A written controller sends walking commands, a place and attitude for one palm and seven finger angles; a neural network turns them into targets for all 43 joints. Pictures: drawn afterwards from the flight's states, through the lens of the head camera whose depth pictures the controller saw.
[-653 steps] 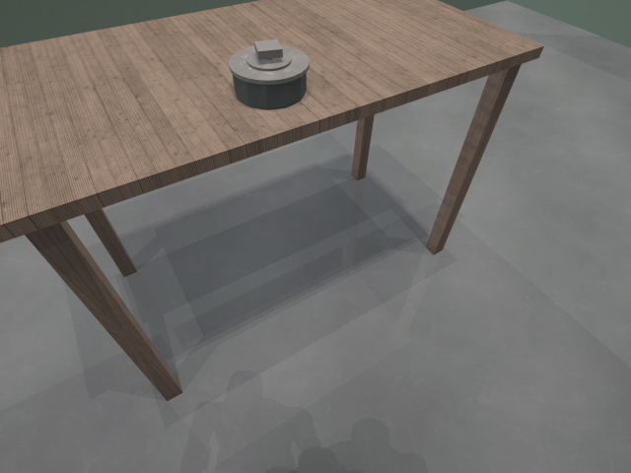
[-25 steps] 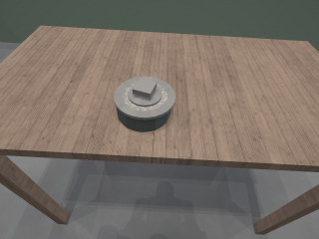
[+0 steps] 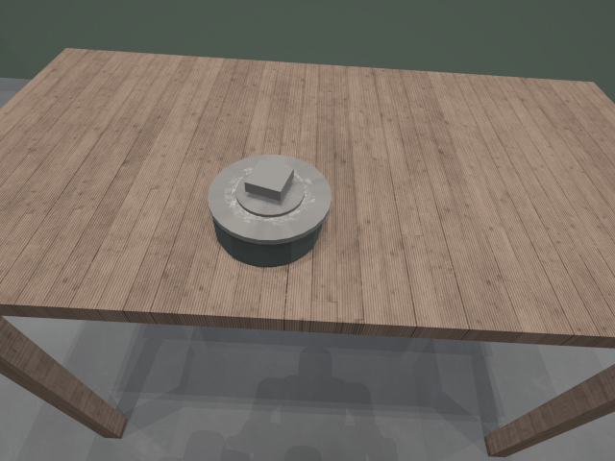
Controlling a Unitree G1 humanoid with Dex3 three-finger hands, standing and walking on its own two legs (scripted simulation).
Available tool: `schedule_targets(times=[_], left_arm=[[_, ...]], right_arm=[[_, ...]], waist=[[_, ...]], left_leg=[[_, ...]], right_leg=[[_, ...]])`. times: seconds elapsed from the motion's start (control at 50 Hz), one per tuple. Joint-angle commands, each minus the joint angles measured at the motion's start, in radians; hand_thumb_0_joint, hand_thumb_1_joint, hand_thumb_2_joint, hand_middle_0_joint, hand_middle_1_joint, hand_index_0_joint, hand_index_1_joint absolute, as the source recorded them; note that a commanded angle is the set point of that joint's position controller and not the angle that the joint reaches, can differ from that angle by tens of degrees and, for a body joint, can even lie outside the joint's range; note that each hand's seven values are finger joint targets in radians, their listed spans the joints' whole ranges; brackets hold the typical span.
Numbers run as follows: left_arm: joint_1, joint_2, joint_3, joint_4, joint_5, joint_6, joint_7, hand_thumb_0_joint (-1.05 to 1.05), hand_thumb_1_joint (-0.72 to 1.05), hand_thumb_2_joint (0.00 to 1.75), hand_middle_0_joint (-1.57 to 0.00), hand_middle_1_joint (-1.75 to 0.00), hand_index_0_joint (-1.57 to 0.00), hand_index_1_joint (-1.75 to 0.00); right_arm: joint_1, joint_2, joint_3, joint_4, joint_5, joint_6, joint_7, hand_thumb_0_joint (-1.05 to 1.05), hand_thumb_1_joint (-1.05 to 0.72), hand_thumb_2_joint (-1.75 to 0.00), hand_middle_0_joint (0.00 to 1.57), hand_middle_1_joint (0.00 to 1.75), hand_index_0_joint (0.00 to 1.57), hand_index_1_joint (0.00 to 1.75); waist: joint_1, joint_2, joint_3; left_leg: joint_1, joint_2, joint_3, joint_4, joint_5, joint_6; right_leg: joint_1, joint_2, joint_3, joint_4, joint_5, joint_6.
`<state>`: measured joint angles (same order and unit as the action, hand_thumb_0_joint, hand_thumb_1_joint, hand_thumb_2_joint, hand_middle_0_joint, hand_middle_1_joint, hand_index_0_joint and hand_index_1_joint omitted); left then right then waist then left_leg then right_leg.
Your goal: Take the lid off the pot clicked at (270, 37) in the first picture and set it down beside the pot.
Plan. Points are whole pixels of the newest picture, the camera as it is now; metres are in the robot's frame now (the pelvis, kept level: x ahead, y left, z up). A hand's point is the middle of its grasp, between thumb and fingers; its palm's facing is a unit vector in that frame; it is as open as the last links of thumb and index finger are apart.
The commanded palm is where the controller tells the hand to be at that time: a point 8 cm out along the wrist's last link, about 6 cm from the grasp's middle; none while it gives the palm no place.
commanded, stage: look again from close up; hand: left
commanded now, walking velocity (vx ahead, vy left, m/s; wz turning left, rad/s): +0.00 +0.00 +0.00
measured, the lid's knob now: (269, 179) +0.41 +0.08 +0.16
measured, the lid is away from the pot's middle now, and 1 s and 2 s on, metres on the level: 0.00 0.00 0.00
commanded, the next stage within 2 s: shuffle to correct the standing spot in 0.10 s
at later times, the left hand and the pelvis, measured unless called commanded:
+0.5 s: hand out of the picture -0.01 +0.17 -0.18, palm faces +0.02 -0.98 -0.18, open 7.3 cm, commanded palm none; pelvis -0.02 +0.00 +0.00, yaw +0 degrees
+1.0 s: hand out of the picture -0.05 +0.15 -0.19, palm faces +0.05 -0.99 -0.14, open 7.3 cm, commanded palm none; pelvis -0.06 -0.02 +0.00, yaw +1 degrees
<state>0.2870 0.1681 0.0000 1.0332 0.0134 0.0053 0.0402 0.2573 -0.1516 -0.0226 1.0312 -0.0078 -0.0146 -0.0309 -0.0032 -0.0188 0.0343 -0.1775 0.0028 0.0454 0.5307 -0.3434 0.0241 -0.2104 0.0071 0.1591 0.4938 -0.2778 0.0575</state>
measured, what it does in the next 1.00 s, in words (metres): shifts its weight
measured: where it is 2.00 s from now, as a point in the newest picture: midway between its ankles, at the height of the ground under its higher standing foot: outside the picture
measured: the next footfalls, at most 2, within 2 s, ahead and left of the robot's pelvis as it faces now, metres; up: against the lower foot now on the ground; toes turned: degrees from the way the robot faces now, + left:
none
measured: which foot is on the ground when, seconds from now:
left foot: down 0.00-1.00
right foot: down 0.00-1.00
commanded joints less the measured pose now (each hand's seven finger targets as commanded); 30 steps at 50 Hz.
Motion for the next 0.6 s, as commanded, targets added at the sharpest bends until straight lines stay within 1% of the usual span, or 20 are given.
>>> schedule_targets(times=[0.0,0.02,0.06,0.08,0.1,0.12,0.18,0.22,0.26,0.3,0.32,0.34,0.4,0.42,0.44,0.46,0.5,0.52,0.56,0.58], left_arm=[[0.062,0.094,0.020,-0.034,-0.001,-0.017,0.004,0.00,0.90,0.90,-0.20,-0.30,-0.20,-0.30],[0.064,0.096,0.022,-0.036,-0.002,-0.016,0.003,0.00,0.90,0.90,-0.20,-0.30,-0.20,-0.30],[0.066,0.091,0.021,-0.033,-0.001,-0.016,0.003,0.00,0.90,0.90,-0.20,-0.30,-0.20,-0.30],[0.069,0.092,0.021,-0.030,-0.001,-0.017,0.004,0.00,0.90,0.90,-0.20,-0.30,-0.20,-0.30],[0.072,0.089,0.021,-0.030,-0.001,-0.018,0.004,0.00,0.90,0.90,-0.20,-0.30,-0.20,-0.30],[0.071,0.095,0.021,-0.030,-0.003,-0.018,0.004,0.00,0.90,0.90,-0.20,-0.30,-0.20,-0.30],[0.072,0.084,0.019,-0.024,-0.001,-0.016,0.005,0.00,0.90,0.90,-0.20,-0.30,-0.20,-0.30],[0.064,0.086,0.020,-0.026,-0.004,-0.010,0.005,0.00,0.90,0.90,-0.20,-0.30,-0.20,-0.30],[0.070,0.089,0.023,-0.026,-0.004,-0.005,0.008,0.00,0.90,0.90,-0.20,-0.30,-0.20,-0.30],[0.066,0.089,0.028,-0.028,-0.003,0.002,0.009,0.00,0.90,0.90,-0.20,-0.30,-0.20,-0.30],[0.065,0.091,0.030,-0.032,-0.004,0.006,0.008,0.00,0.90,0.90,-0.20,-0.30,-0.20,-0.30],[0.067,0.086,0.031,-0.033,-0.002,0.011,0.009,0.00,0.90,0.90,-0.20,-0.30,-0.20,-0.30],[0.069,0.088,0.038,-0.039,0.001,0.020,0.008,0.00,0.90,0.90,-0.20,-0.30,-0.20,-0.30],[0.068,0.090,0.040,-0.043,0.000,0.023,0.007,0.00,0.90,0.90,-0.20,-0.30,-0.20,-0.30],[0.072,0.088,0.042,-0.046,0.002,0.026,0.006,0.00,0.90,0.90,-0.20,-0.30,-0.20,-0.30],[0.075,0.092,0.044,-0.045,0.004,0.028,0.006,0.00,0.90,0.90,-0.20,-0.30,-0.20,-0.30],[0.078,0.093,0.048,-0.051,0.006,0.032,0.004,0.00,0.90,0.90,-0.20,-0.30,-0.20,-0.30],[0.078,0.093,0.049,-0.056,0.007,0.034,0.003,0.00,0.90,0.90,-0.20,-0.30,-0.20,-0.30],[0.087,0.096,0.052,-0.064,0.012,0.040,0.000,0.00,0.90,0.90,-0.20,-0.30,-0.20,-0.30],[0.096,0.099,0.054,-0.070,0.014,0.040,-0.001,0.00,0.90,0.90,-0.20,-0.30,-0.20,-0.30]], right_arm=[[0.050,-0.093,-0.014,-0.037,0.001,-0.017,-0.002,0.00,-0.90,-0.90,0.20,0.30,0.20,0.30],[0.045,-0.092,-0.015,-0.037,0.002,-0.016,-0.002,0.00,-0.90,-0.90,0.20,0.30,0.20,0.30],[0.048,-0.094,-0.015,-0.036,0.001,-0.019,-0.003,0.00,-0.90,-0.90,0.20,0.30,0.20,0.30],[0.051,-0.092,-0.014,-0.034,0.002,-0.020,-0.004,0.00,-0.90,-0.90,0.20,0.30,0.20,0.30],[0.055,-0.091,-0.015,-0.033,0.002,-0.021,-0.004,0.00,-0.90,-0.90,0.20,0.30,0.20,0.30],[0.053,-0.091,-0.015,-0.031,0.004,-0.020,-0.004,0.00,-0.90,-0.90,0.20,0.30,0.20,0.30],[0.058,-0.089,-0.014,-0.029,0.003,-0.018,-0.004,0.00,-0.90,-0.90,0.20,0.30,0.20,0.30],[0.046,-0.085,-0.015,-0.026,0.004,-0.016,-0.007,0.00,-0.90,-0.90,0.20,0.30,0.20,0.30],[0.035,-0.090,-0.018,-0.029,0.005,-0.012,-0.011,0.00,-0.90,-0.90,0.20,0.30,0.20,0.30],[0.034,-0.092,-0.021,-0.030,0.005,-0.007,-0.015,0.00,-0.90,-0.90,0.20,0.30,0.20,0.30],[0.026,-0.094,-0.023,-0.032,0.005,-0.004,-0.015,0.00,-0.90,-0.90,0.20,0.30,0.20,0.30],[0.015,-0.100,-0.026,-0.035,0.005,-0.002,-0.016,0.00,-0.90,-0.90,0.20,0.30,0.20,0.30],[0.001,-0.105,-0.033,-0.046,0.002,0.006,-0.017,0.00,-0.90,-0.90,0.20,0.30,0.20,0.30],[-0.005,-0.108,-0.036,-0.050,0.002,0.010,-0.017,0.00,-0.90,-0.90,0.20,0.30,0.20,0.30],[-0.014,-0.114,-0.039,-0.056,0.000,0.013,-0.017,0.00,-0.90,-0.90,0.20,0.30,0.20,0.30],[-0.021,-0.115,-0.043,-0.061,0.000,0.016,-0.016,0.00,-0.90,-0.90,0.20,0.30,0.20,0.30],[-0.029,-0.118,-0.050,-0.072,-0.003,0.022,-0.016,0.00,-0.90,-0.90,0.20,0.30,0.20,0.30],[-0.033,-0.123,-0.053,-0.077,-0.003,0.026,-0.015,0.00,-0.90,-0.90,0.20,0.30,0.20,0.30],[-0.049,-0.136,-0.062,-0.091,-0.006,0.034,-0.013,0.00,-0.90,-0.90,0.20,0.30,0.20,0.30],[-0.057,-0.138,-0.066,-0.099,-0.007,0.038,-0.012,0.00,-0.90,-0.90,0.20,0.30,0.20,0.30]], waist=[[0.001,0.040,0.001],[0.006,0.020,0.012],[0.004,0.046,0.001],[0.004,0.032,-0.006],[0.004,0.038,-0.016],[0.006,0.017,-0.008],[0.002,0.019,0.009],[0.004,0.005,0.027],[0.003,0.031,0.014],[0.001,0.047,0.000],[0.004,0.028,0.005],[0.005,0.052,0.014],[0.004,0.104,0.007],[0.007,0.094,0.009],[0.009,0.108,0.012],[0.009,0.104,0.011],[0.006,0.118,0.009],[0.007,0.094,0.009],[0.010,0.101,0.019],[0.011,0.084,0.016]], left_leg=[[0.030,0.096,-0.083,-0.098,0.274,0.012],[0.019,0.099,-0.086,-0.101,0.255,0.014],[0.029,0.098,-0.084,-0.099,0.286,0.014],[0.033,0.098,-0.086,-0.098,0.298,0.015],[0.044,0.098,-0.084,-0.096,0.314,0.014],[0.034,0.100,-0.085,-0.094,0.304,0.015],[0.028,0.096,-0.085,-0.103,0.268,0.013],[0.019,0.109,-0.095,-0.110,0.321,0.015],[0.032,0.118,-0.096,-0.100,0.372,0.013],[0.035,0.130,-0.103,-0.101,0.398,0.016],[0.023,0.138,-0.111,-0.104,0.379,0.020],[0.016,0.142,-0.114,-0.109,0.367,0.022],[-0.005,0.160,-0.134,-0.121,0.329,0.036],[-0.022,0.170,-0.139,-0.120,0.309,0.043],[-0.040,0.173,-0.144,-0.115,0.286,0.047],[-0.053,0.173,-0.147,-0.105,0.270,0.049],[-0.078,0.178,-0.150,-0.101,0.210,0.053],[-0.100,0.186,-0.154,-0.098,0.182,0.057],[-0.153,0.188,-0.153,-0.080,0.099,0.058],[-0.165,0.183,-0.153,-0.061,0.071,0.058]], right_leg=[[-0.032,-0.063,0.019,-0.050,0.272,-0.090],[-0.029,-0.058,0.011,-0.057,0.252,-0.088],[-0.026,-0.061,0.013,-0.049,0.271,-0.088],[-0.020,-0.063,0.012,-0.050,0.280,-0.087],[-0.016,-0.064,0.013,-0.048,0.293,-0.087],[-0.008,-0.062,0.007,-0.055,0.286,-0.087],[-0.024,-0.066,0.012,-0.059,0.264,-0.085],[-0.027,-0.062,-0.003,-0.058,0.294,-0.074],[-0.032,-0.066,-0.006,-0.042,0.319,-0.065],[-0.031,-0.060,-0.014,-0.026,0.317,-0.058],[-0.027,-0.054,-0.026,-0.025,0.293,-0.055],[-0.042,-0.052,-0.028,-0.015,0.280,-0.051],[-0.059,-0.035,-0.045,0.021,0.226,-0.044],[-0.054,-0.028,-0.058,0.031,0.195,-0.043],[-0.062,-0.026,-0.059,0.043,0.185,-0.043],[-0.065,-0.025,-0.058,0.054,0.190,-0.044],[-0.079,-0.017,-0.062,0.083,0.175,-0.046],[-0.070,-0.010,-0.068,0.095,0.158,-0.048],[-0.082,-0.008,-0.065,0.127,0.150,-0.051],[-0.088,-0.010,-0.059,0.135,0.161,-0.056]])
